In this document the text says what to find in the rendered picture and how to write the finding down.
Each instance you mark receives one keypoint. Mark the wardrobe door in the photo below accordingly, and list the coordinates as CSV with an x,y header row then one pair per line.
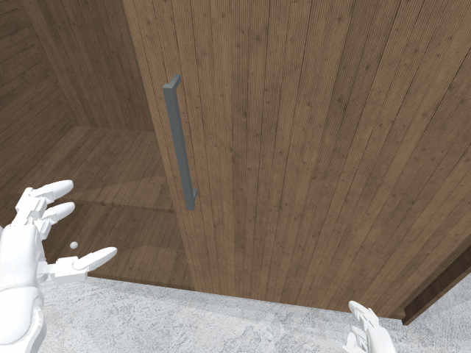
x,y
455,254
329,140

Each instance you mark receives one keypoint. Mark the robot left forearm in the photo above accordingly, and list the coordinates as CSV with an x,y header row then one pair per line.
x,y
22,324

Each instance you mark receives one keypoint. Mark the handle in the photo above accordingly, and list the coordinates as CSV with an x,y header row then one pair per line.
x,y
170,95

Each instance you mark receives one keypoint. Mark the right robot hand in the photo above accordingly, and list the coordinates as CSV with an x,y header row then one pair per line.
x,y
375,340

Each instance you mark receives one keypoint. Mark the left robot hand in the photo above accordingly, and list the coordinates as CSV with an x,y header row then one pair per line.
x,y
21,246

